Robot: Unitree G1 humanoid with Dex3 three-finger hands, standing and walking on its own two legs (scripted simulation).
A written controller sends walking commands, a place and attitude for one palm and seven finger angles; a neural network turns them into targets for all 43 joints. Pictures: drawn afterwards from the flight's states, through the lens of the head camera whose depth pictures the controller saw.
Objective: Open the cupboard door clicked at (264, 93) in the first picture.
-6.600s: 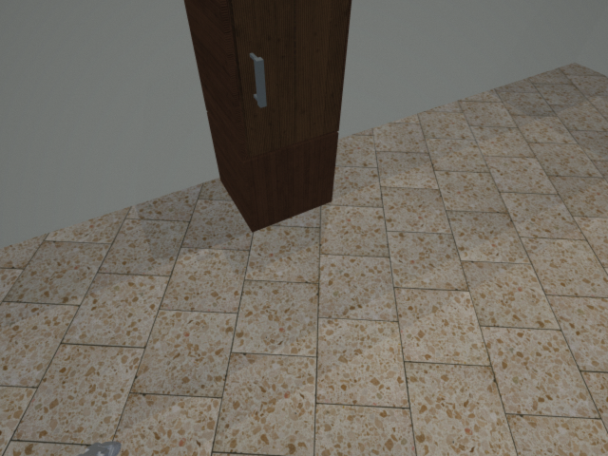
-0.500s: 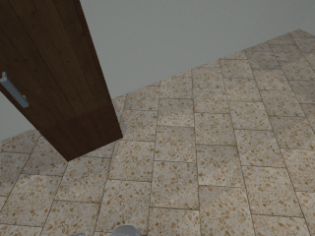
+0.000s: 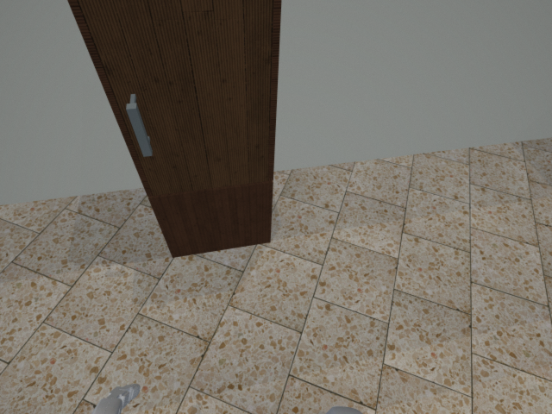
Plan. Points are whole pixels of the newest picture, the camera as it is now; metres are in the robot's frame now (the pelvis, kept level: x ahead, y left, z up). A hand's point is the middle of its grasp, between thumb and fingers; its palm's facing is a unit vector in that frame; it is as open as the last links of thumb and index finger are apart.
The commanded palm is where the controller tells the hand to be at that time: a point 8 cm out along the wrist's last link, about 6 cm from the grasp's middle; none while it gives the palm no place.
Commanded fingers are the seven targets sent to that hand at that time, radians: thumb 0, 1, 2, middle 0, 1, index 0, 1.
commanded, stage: turn to face it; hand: left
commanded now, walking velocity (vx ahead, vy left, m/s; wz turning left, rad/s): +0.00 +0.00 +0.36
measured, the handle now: (140, 126) +0.74 +0.36 -0.06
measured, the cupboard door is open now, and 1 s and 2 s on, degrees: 0 0 0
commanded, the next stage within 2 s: take the last steps up to it in 0.26 s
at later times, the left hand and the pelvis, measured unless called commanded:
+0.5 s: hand out of the picture -0.03 +0.18 -0.17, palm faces +0.25 -0.94 -0.23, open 7.4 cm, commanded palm none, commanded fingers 0.00 0.90 0.90 -0.20 -0.30 -0.20 -0.30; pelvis -0.01 -0.01 +0.00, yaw +12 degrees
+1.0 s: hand out of the picture +0.14 +0.21 -0.18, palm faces +0.18 -0.96 -0.19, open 7.4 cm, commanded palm none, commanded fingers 0.00 0.90 0.90 -0.20 -0.30 -0.20 -0.30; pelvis +0.11 +0.02 -0.02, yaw +12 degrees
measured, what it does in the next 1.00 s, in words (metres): walks ahead: right foot, then left foot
